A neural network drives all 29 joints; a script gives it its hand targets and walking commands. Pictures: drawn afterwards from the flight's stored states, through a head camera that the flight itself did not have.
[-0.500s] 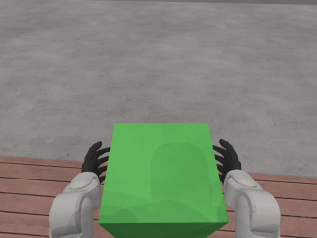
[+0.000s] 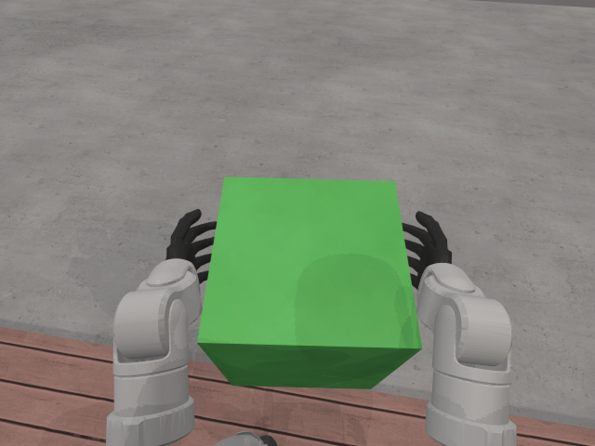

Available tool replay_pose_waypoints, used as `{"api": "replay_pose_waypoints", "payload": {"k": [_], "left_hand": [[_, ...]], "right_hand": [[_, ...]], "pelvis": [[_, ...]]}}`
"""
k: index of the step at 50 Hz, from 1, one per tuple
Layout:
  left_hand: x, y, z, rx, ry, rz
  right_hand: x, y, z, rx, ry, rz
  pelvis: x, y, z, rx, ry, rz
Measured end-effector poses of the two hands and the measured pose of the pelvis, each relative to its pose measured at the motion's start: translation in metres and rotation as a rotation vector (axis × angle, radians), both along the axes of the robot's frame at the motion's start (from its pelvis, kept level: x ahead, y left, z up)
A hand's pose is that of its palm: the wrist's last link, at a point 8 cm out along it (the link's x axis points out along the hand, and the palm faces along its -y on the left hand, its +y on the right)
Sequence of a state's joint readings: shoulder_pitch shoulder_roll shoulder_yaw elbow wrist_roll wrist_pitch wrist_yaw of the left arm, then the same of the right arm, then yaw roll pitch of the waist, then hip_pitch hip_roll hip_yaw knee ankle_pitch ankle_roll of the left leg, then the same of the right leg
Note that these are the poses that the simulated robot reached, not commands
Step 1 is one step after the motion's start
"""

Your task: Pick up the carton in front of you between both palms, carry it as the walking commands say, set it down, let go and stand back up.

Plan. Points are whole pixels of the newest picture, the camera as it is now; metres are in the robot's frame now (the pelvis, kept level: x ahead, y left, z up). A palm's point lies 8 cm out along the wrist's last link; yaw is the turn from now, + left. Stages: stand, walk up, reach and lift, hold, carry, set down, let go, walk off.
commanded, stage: carry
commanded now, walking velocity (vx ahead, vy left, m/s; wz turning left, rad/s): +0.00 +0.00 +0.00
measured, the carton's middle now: (305, 293) +0.30 +0.01 +0.04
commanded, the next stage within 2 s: none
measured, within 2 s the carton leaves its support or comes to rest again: neither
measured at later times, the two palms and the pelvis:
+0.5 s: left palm (210, 172) +0.48 +0.16 +0.11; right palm (401, 175) +0.48 -0.14 +0.11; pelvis +0.15 +0.01 +0.00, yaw +0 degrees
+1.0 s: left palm (217, 163) +0.48 +0.15 +0.12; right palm (413, 167) +0.48 -0.15 +0.13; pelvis +0.16 +0.00 +0.01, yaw +0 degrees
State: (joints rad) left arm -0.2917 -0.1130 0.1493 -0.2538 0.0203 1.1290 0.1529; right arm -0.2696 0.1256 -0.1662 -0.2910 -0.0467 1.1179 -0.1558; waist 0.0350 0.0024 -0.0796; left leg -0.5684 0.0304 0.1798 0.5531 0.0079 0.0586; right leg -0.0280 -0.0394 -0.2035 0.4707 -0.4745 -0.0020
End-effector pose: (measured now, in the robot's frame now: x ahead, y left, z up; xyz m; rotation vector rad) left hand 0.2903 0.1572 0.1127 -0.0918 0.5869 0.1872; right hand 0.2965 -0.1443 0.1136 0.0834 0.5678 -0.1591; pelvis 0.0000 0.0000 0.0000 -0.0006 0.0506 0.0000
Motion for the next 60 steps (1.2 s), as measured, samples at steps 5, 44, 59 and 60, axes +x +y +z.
{"api": "replay_pose_waypoints", "payload": {"k": [5, 44, 59, 60], "left_hand": [[0.081, 0.005, -0.033, -0.027, 0.066, -0.049], [0.193, -0.009, 0.011, -0.022, 0.036, -0.002], [0.185, -0.010, 0.012, -0.028, 0.044, -0.002], [0.184, -0.010, 0.012, -0.028, 0.044, -0.002]], "right_hand": [[0.066, 0.005, -0.025, -0.021, 0.070, -0.041], [0.188, -0.008, 0.011, 0.028, 0.041, -0.021], [0.180, -0.009, 0.013, 0.028, 0.051, -0.025], [0.179, -0.009, 0.013, 0.028, 0.050, -0.026]], "pelvis": [[0.042, 0.012, -0.012, 0.005, -0.001, -0.008], [0.162, -0.002, 0.008, 0.001, -0.010, 0.000], [0.153, -0.004, 0.011, -0.001, -0.011, -0.004], [0.152, -0.004, 0.011, -0.001, -0.011, -0.004]]}}
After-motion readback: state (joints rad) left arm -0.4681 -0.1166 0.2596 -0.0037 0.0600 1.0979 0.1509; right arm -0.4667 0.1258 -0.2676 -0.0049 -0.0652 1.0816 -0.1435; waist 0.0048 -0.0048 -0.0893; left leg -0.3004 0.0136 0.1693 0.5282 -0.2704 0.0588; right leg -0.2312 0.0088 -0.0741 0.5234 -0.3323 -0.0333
